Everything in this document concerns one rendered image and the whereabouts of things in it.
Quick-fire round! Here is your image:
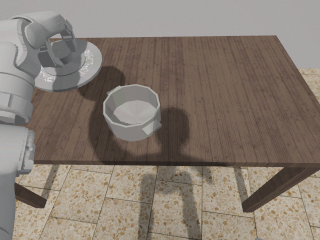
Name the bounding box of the table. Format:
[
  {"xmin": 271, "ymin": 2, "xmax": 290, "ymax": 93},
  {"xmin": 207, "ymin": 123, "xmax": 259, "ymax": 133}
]
[{"xmin": 14, "ymin": 35, "xmax": 320, "ymax": 213}]

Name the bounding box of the left robot forearm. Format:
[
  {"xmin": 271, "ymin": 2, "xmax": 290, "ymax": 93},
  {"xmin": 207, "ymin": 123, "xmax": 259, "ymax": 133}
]
[{"xmin": 0, "ymin": 15, "xmax": 47, "ymax": 126}]

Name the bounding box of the left robot hand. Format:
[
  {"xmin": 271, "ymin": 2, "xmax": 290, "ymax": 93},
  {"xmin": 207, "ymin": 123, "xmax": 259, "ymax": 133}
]
[{"xmin": 21, "ymin": 11, "xmax": 77, "ymax": 68}]

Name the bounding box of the lid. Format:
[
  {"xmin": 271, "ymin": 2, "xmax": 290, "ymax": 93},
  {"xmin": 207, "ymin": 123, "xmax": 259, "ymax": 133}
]
[{"xmin": 34, "ymin": 39, "xmax": 103, "ymax": 92}]

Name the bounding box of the knob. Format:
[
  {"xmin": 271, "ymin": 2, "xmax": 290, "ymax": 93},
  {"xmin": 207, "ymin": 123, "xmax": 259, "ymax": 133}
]
[{"xmin": 52, "ymin": 45, "xmax": 73, "ymax": 65}]

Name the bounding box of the left robot upper arm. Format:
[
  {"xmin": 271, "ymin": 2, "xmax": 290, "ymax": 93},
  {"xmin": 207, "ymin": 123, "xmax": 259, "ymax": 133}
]
[{"xmin": 0, "ymin": 124, "xmax": 36, "ymax": 240}]

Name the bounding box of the pot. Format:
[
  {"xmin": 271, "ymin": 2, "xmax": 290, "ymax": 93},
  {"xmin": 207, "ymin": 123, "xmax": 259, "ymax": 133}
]
[{"xmin": 103, "ymin": 84, "xmax": 162, "ymax": 142}]

